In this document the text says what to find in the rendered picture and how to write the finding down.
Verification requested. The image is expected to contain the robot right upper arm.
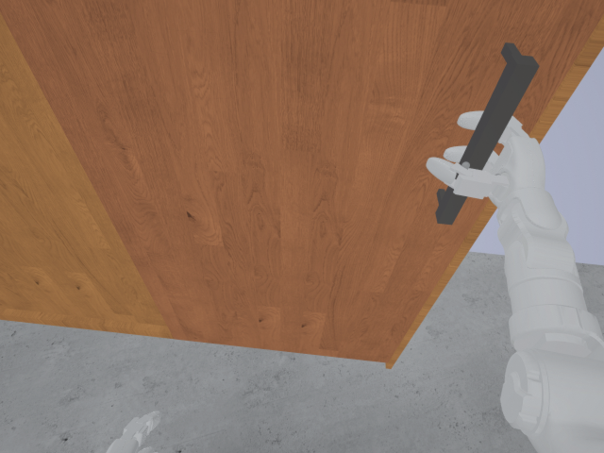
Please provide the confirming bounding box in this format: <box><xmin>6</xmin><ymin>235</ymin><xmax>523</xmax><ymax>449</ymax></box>
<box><xmin>500</xmin><ymin>348</ymin><xmax>604</xmax><ymax>453</ymax></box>

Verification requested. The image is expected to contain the right robot forearm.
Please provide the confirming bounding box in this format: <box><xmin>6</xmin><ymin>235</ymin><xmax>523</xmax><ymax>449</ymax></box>
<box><xmin>496</xmin><ymin>188</ymin><xmax>604</xmax><ymax>361</ymax></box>

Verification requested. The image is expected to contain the robot right hand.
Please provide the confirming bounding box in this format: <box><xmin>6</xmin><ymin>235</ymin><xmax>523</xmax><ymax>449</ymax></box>
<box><xmin>426</xmin><ymin>111</ymin><xmax>545</xmax><ymax>209</ymax></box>

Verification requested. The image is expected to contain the robot left hand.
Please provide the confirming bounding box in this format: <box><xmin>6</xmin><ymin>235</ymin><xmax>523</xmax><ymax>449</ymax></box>
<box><xmin>107</xmin><ymin>411</ymin><xmax>161</xmax><ymax>453</ymax></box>

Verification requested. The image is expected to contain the wardrobe door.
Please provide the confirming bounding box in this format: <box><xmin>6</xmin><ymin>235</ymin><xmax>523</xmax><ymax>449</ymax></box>
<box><xmin>0</xmin><ymin>0</ymin><xmax>604</xmax><ymax>363</ymax></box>
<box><xmin>0</xmin><ymin>13</ymin><xmax>167</xmax><ymax>326</ymax></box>

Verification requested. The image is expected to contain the handle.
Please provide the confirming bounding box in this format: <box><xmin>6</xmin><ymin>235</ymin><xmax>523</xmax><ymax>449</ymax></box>
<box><xmin>435</xmin><ymin>42</ymin><xmax>540</xmax><ymax>225</ymax></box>

